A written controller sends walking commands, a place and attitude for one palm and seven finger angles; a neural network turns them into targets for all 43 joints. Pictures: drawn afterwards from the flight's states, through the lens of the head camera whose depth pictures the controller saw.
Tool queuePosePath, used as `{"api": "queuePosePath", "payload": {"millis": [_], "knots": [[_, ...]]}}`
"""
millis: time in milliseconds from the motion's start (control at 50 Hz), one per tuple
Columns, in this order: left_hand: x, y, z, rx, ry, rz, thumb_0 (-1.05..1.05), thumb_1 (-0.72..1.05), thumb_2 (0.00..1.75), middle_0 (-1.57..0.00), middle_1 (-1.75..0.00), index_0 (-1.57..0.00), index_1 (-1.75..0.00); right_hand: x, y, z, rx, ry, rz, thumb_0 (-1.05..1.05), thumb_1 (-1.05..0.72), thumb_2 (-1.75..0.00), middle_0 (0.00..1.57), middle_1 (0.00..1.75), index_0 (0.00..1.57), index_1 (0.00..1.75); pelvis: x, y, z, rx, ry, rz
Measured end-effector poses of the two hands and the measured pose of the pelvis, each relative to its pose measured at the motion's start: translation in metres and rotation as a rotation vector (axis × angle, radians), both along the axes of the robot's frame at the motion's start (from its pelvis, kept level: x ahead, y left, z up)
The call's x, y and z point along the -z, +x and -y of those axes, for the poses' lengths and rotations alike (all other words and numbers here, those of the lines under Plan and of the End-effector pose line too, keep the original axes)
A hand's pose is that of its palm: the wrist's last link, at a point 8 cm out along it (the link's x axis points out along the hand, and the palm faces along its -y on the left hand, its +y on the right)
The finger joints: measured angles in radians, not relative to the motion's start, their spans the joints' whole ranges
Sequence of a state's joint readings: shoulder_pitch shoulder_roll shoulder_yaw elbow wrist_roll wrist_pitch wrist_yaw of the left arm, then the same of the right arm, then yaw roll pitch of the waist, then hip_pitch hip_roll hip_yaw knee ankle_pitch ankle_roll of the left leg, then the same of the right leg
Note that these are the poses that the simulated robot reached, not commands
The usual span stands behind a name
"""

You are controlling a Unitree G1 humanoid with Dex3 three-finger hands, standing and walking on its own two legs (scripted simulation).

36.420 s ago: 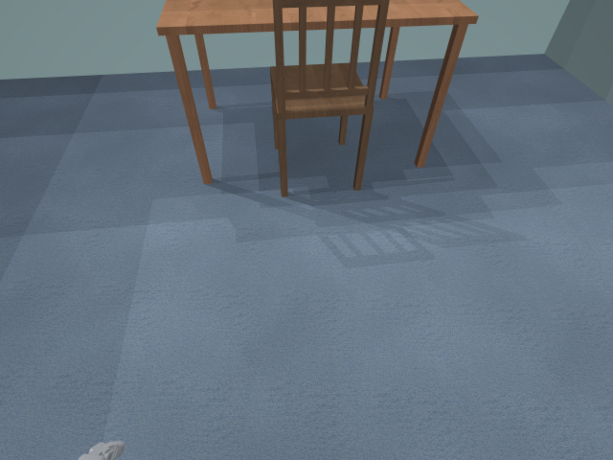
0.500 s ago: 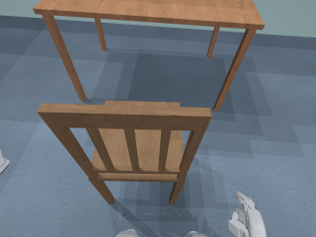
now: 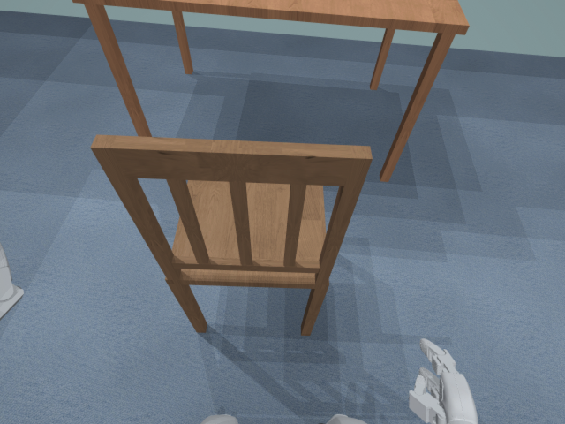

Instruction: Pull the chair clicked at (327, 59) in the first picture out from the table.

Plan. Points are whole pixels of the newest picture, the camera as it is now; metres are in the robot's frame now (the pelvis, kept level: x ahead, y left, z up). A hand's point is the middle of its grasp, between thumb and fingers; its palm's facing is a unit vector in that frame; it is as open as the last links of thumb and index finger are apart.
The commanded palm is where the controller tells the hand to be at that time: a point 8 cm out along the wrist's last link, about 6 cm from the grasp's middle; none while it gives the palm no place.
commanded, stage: stop stepping back and stand still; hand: left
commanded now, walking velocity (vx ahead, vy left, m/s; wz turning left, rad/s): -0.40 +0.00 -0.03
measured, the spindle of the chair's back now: (242, 226) +0.45 +0.11 -0.08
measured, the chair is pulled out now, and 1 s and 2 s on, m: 0.62 0.62 0.62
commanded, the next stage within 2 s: let the arm hang, fingers relaxed in 1.28 s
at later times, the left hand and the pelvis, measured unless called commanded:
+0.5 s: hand out of the picture +0.12 +0.31 +0.17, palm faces +0.47 -0.76 -0.44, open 7.5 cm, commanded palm +0.06 +0.33 +0.18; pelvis -0.08 +0.03 +0.00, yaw +1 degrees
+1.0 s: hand out of the picture +0.15 +0.29 +0.16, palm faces +0.41 -0.80 -0.44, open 7.5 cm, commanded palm +0.09 +0.33 +0.18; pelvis -0.05 +0.03 +0.01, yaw +0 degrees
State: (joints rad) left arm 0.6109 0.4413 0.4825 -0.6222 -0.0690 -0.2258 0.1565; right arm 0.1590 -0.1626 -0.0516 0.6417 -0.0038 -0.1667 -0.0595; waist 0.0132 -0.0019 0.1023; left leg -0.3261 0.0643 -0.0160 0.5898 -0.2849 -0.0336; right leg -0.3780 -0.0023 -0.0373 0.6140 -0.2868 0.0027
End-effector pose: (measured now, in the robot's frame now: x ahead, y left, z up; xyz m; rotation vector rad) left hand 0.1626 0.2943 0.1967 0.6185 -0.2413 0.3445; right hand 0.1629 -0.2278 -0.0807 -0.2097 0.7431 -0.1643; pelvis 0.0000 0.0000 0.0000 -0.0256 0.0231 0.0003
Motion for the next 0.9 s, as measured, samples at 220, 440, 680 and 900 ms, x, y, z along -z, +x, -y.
{"api": "queuePosePath", "payload": {"millis": [220,440,680,900], "knots": [[0.024,-0.053,-0.015,-0.031,-0.059,-0.051,0.01,0.88,0.90,-0.22,-0.30,-0.21,-0.30,0.004,-0.068,-0.003,0.043,-0.007,-0.031,0.01,-0.90,-0.90,0.21,0.30,0.20,0.30,0.007,-0.051,-0.011,-0.003,0.010,0.016],[0.006,-0.091,-0.045,-0.056,-0.049,0.068,0.02,0.88,0.90,-0.22,-0.30,-0.21,-0.30,-0.008,-0.115,-0.018,0.031,-0.019,-0.012,0.01,-0.90,-0.90,0.20,0.30,0.20,0.30,0.000,-0.070,-0.030,-0.018,-0.010,0.047],[0.020,-0.084,-0.035,-0.061,-0.137,0.000,0.02,0.89,0.90,-0.21,-0.30,-0.21,-0.30,-0.007,-0.107,-0.032,0.015,0.027,0.002,0.01,-0.90,-0.90,0.21,0.30,0.20,0.30,-0.006,-0.074,-0.031,0.000,-0.011,0.057],[0.016,-0.066,-0.038,-0.067,-0.112,-0.030,0.02,0.88,0.90,-0.21,-0.30,-0.21,-0.30,-0.016,-0.076,-0.019,0.020,0.002,0.018,0.01,-0.90,-0.90,0.21,0.30,0.20,0.30,-0.009,-0.059,-0.030,0.005,-0.005,0.046]]}}
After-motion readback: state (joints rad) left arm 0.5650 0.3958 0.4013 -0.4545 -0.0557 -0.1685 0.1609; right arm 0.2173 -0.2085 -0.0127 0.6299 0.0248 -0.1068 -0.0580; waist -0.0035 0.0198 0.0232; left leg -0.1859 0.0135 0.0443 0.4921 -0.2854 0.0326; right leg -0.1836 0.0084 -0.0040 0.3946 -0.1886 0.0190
